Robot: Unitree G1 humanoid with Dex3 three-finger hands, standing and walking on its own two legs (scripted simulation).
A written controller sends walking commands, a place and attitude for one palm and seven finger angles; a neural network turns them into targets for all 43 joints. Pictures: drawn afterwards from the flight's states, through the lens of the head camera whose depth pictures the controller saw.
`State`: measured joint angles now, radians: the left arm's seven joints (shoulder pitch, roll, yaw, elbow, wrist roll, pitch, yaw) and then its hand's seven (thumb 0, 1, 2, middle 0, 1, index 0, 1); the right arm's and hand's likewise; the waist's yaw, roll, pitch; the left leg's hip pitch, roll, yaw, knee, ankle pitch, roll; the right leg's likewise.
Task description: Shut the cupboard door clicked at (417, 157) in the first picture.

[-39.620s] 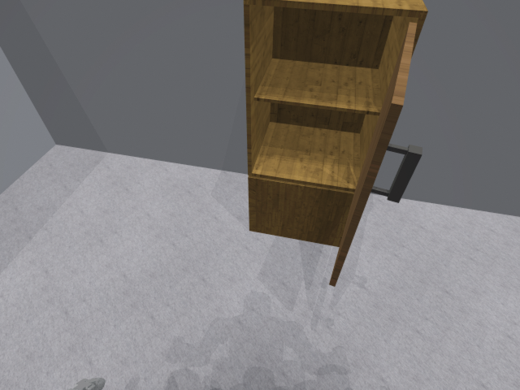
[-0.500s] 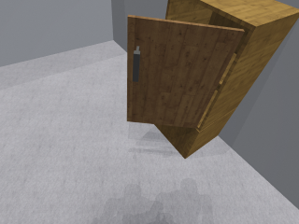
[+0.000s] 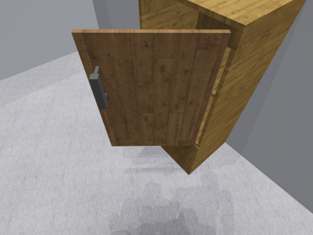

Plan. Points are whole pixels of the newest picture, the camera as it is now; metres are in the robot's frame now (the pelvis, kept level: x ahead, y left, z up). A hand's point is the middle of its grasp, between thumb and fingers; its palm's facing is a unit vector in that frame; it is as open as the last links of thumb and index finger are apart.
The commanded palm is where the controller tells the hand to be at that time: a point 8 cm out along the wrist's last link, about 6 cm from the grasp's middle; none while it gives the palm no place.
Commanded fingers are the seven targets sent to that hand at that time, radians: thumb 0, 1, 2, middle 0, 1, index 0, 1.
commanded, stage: come to a stop and stand still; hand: left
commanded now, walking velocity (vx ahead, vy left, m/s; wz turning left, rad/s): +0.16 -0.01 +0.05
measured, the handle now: (100, 88) +0.53 +0.19 +0.05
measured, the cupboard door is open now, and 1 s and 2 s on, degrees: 51 51 51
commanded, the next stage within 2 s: look again from close up in 1.30 s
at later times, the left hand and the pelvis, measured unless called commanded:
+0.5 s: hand out of the picture +0.08 +0.18 -0.18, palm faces +0.02 -0.96 -0.27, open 7.4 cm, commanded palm none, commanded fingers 0.00 0.90 0.90 -0.20 -0.30 -0.20 -0.30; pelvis +0.06 -0.02 -0.01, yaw -1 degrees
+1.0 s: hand out of the picture +0.07 +0.20 -0.18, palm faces -0.03 -0.97 -0.23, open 7.3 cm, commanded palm none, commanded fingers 0.00 0.90 0.90 -0.20 -0.30 -0.20 -0.30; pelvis +0.02 +0.02 -0.01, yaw -2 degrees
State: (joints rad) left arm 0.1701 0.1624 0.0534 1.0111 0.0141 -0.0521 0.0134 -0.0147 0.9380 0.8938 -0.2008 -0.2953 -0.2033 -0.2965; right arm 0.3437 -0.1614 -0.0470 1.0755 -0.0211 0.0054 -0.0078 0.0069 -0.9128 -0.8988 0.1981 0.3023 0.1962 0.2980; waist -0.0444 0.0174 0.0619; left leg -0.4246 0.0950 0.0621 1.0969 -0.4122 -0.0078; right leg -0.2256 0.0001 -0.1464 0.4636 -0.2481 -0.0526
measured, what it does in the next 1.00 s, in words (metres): steps on the spot: left foot, then left foot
